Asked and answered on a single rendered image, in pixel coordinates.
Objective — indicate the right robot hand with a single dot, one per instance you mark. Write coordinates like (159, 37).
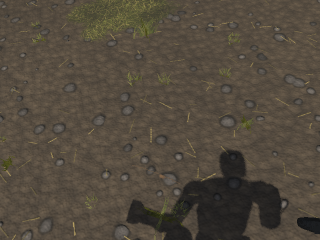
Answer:
(310, 224)

